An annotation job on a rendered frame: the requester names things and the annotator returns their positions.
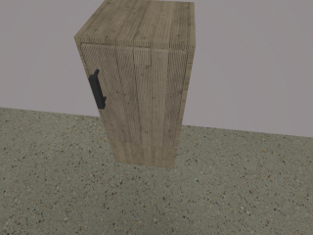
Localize cupboard door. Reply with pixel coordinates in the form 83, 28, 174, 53
79, 43, 189, 148

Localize handle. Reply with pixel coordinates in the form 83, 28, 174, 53
88, 69, 107, 110

